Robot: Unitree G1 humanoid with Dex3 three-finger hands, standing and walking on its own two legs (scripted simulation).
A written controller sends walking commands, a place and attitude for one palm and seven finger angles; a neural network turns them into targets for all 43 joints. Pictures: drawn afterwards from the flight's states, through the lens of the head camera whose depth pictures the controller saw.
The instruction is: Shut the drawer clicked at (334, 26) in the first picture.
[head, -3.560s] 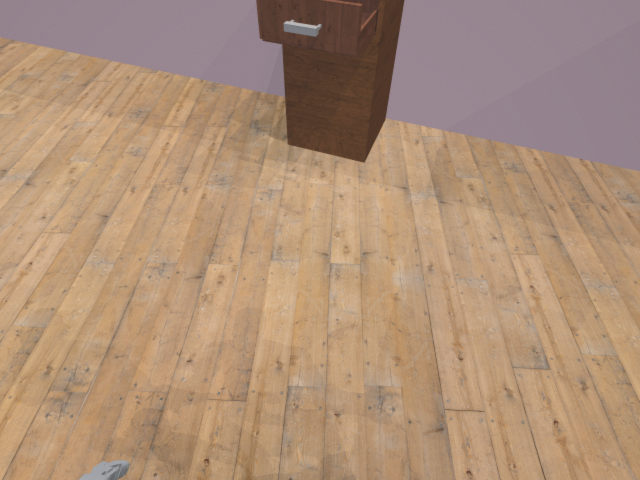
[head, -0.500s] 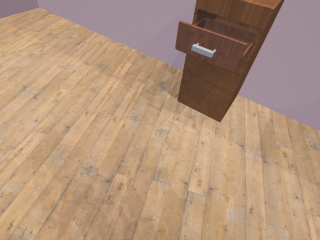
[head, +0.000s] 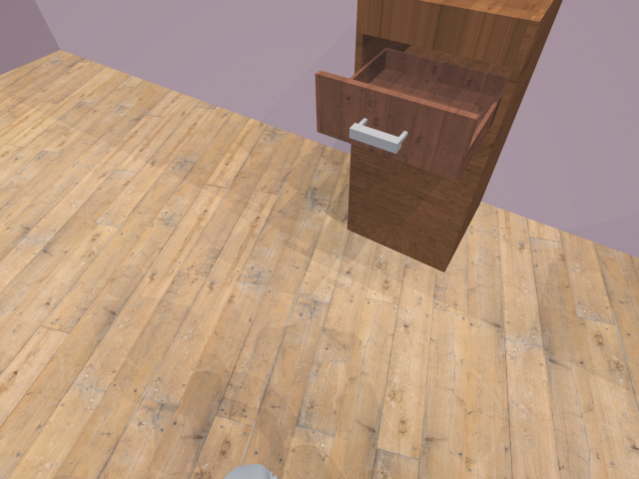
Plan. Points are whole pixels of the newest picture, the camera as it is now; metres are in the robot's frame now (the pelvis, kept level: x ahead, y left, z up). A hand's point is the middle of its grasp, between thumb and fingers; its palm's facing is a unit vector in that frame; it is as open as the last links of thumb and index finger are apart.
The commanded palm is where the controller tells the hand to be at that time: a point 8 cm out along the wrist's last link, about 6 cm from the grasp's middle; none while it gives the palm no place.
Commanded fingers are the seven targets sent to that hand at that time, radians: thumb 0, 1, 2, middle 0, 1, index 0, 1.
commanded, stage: walk to a spot facing it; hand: left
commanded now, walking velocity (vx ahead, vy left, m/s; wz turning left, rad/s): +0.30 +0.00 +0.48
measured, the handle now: (379, 133) +0.83 -0.11 -0.05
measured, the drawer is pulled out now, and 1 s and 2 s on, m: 0.25 0.25 0.25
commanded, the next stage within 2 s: turn to face it in 0.14 s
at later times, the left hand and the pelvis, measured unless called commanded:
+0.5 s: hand out of the picture +0.15 +0.24 -0.18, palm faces +0.16 -0.97 -0.18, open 7.4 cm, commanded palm none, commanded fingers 0.00 0.90 0.90 -0.20 -0.30 -0.20 -0.30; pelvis +0.19 +0.06 +0.00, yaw +3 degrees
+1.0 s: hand (213, 343) +0.36 +0.21 -0.15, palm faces -0.18 -0.94 -0.28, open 7.4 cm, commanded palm none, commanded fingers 0.00 0.90 0.90 -0.20 -0.30 -0.20 -0.30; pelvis +0.23 +0.02 +0.00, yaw -13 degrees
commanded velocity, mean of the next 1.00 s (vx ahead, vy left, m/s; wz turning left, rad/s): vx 0.05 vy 0.00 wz -0.35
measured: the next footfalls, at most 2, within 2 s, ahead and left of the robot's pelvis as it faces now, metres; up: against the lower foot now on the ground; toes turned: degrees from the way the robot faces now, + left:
left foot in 0.30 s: +0.27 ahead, +0.16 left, +0.00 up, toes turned +15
right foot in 0.74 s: +0.28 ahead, -0.08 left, +0.00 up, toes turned -14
